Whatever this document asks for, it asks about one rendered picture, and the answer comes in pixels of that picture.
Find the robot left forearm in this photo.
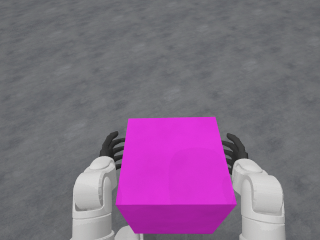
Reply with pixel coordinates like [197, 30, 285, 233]
[70, 156, 117, 240]

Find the carton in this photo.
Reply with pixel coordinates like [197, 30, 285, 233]
[115, 117, 237, 234]

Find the robot right forearm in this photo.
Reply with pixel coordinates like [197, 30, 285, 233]
[232, 158, 286, 240]

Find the robot right hand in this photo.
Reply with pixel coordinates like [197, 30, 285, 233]
[221, 133, 249, 175]

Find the robot left hand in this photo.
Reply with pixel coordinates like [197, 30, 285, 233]
[99, 131, 126, 170]

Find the left robot thigh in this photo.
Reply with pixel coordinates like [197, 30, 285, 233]
[114, 225, 144, 240]

